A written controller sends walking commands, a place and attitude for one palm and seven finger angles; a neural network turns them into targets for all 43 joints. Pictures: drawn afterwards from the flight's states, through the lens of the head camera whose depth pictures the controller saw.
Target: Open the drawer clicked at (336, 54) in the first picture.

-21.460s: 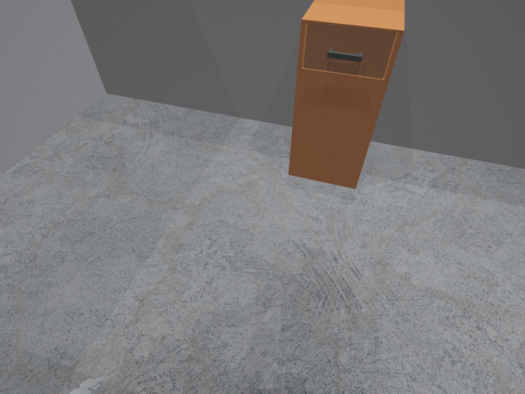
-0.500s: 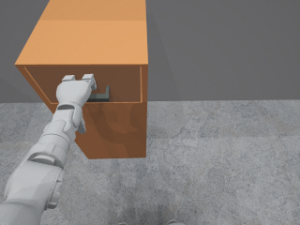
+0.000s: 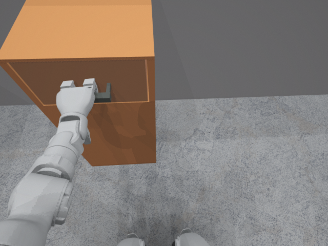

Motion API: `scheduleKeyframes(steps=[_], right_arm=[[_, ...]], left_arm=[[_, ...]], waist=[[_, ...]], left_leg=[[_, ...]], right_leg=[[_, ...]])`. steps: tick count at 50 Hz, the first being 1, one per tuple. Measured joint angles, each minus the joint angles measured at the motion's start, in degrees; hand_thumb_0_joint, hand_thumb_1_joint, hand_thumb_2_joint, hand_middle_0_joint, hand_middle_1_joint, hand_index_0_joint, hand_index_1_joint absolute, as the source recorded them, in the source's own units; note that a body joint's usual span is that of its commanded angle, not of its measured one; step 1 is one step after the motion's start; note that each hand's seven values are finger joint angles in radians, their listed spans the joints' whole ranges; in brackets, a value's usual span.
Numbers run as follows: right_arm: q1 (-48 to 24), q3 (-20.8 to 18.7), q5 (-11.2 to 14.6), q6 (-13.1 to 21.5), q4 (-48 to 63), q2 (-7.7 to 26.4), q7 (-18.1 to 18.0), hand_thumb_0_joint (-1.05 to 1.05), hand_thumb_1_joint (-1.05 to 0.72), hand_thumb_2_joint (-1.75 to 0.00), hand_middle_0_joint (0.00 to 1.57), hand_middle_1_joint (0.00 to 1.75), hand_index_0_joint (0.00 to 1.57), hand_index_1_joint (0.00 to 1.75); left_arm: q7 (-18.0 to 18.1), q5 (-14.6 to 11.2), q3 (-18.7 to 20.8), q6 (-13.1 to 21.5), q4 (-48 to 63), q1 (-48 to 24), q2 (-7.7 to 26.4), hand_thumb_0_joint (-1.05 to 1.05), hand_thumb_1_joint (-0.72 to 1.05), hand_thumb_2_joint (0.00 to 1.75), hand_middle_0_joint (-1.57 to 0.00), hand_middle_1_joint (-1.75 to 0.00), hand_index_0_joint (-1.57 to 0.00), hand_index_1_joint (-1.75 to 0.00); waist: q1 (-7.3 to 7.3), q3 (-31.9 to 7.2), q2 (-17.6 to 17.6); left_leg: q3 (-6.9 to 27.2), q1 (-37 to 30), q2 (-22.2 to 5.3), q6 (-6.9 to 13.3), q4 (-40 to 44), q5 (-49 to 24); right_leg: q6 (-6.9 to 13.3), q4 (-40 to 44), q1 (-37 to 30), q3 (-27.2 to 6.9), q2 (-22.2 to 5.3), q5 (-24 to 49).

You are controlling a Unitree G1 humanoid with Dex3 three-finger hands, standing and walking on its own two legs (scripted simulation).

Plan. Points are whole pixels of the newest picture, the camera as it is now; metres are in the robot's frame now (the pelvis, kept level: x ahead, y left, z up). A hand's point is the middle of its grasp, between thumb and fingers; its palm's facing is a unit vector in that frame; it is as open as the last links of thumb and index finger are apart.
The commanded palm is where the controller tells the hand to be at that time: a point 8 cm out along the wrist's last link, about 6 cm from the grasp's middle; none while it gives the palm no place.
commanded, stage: lower the fingers behind the handle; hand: left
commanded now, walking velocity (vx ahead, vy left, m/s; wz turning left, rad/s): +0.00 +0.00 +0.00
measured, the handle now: (87, 92) +0.53 +0.18 +0.01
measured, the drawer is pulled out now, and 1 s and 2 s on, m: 0.00 0.00 0.07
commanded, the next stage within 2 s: close the thumb around the handle in 0.40 s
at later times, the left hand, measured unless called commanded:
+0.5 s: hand (84, 112) +0.47 +0.19 -0.02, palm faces -0.05 -0.03 -1.00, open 13.8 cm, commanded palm +0.46 +0.21 +0.04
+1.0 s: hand (83, 112) +0.48 +0.20 -0.02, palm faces -0.03 -0.04 -1.00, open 7.5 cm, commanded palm +0.45 +0.21 +0.04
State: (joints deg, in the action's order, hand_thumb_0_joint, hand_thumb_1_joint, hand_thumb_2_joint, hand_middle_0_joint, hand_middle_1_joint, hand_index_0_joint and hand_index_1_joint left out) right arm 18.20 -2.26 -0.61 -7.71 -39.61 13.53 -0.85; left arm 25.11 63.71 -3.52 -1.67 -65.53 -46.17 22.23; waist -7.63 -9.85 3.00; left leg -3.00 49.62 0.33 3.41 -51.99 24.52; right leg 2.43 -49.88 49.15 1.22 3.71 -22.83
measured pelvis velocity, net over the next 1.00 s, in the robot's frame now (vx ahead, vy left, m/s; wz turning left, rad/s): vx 0.00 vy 0.01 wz -0.01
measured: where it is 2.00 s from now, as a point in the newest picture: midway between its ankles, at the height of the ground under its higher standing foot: outside the picture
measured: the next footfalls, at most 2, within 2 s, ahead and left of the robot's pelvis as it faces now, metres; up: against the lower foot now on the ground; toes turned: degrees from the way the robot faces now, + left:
none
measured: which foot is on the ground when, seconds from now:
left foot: down 0.00-1.00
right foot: down 0.00-1.00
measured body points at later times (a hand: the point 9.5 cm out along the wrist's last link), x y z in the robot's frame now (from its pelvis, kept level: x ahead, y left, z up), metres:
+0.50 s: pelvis +0.00 +0.00 -0.01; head +0.11 +0.00 +0.43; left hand +0.47 +0.19 +0.04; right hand +0.02 -0.27 -0.14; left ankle -0.01 +0.08 -0.69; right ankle +0.00 -0.10 -0.69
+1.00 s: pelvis +0.00 +0.01 -0.01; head +0.11 +0.01 +0.43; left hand +0.47 +0.20 +0.04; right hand +0.02 -0.27 -0.13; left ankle -0.01 +0.08 -0.69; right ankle +0.00 -0.10 -0.69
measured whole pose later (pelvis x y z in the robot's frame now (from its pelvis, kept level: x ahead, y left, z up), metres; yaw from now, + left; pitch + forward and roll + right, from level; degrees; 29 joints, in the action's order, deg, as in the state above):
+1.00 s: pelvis +0.00 +0.01 -0.01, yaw +0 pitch +23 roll -2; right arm 18.7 -2.6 -1.0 -8.0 -39.6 14.2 -1.0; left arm 26.7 64.2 -2.5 1.7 -62.2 -44.0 23.0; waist -7.4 -10.5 3.1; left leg -3.2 51.9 0.2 3.8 -54.0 25.6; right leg 2.0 -51.4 51.3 1.0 3.8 -23.5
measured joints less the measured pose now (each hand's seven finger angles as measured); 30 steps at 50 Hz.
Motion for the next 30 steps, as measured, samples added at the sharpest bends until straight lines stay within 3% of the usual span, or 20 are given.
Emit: scheduleKeyframes(steps=[6,11,19,25,30], right_arm=[[1.3,-0.1,-0.2,0.7,1.0,0.5,-0.9,0.01,-0.91,-0.90,0.20,0.30,0.20,0.30],[1.8,-0.7,-0.3,1.0,0.2,0.9,-0.9,0.01,-0.91,-0.90,0.20,0.30,0.20,0.30],[1.0,-0.7,-0.4,0.9,-0.7,0.8,-0.3,0.01,-0.91,-0.90,0.20,0.30,0.20,0.30],[0.4,0.0,-0.1,0.4,-0.1,0.4,-0.4,0.01,-0.91,-0.90,0.20,0.30,0.20,0.30],[0.7,0.5,0.0,0.3,0.6,0.3,-0.9,0.01,-0.91,-0.90,0.20,0.30,0.20,0.30]], left_arm=[[-2.4,-0.1,1.2,3.8,2.3,1.2,2.0,0.00,-0.49,0.30,-0.31,-1.22,-0.32,-1.20],[-0.8,0.6,1.2,6.1,3.7,2.1,2.5,0.00,-0.49,0.30,-0.30,-1.21,-0.32,-1.20],[2.1,0.7,0.7,3.7,2.7,1.0,1.3,0.00,-0.49,0.30,-0.31,-1.22,-0.32,-1.20],[0.4,-0.1,0.8,1.8,1.3,0.4,1.0,0.00,-0.49,0.30,-0.31,-1.21,-0.32,-1.20],[-1.5,-0.5,1.3,3.1,1.7,1.0,1.7,0.00,-0.46,0.31,-0.30,-1.20,-0.32,-1.20]], waist=[[0.04,-0.2,-0.2],[0.51,-0.5,-0.1],[0.45,-0.5,0.3],[-0.06,-0.3,0.2],[-0.23,-0.3,0.0]], left_leg=[[-0.1,1.4,-0.3,-0.1,-1.0,0.3],[0.1,2.9,-0.3,-0.1,-2.6,0.9],[0.4,3.9,-0.1,-0.1,-3.2,1.1],[0.2,2.4,-0.2,-0.1,-1.9,0.6],[0.0,1.4,-0.3,-0.1,-1.1,0.3]], right_leg=[[0.2,-1.1,1.5,-0.1,0.2,-0.2],[0.2,-2.4,2.8,0.2,0.2,-0.8],[0.1,-2.9,3.7,0.6,0.0,-1.1],[0.1,-1.7,2.3,0.3,0.1,-0.5],[0.1,-0.9,1.4,0.0,0.3,-0.2]])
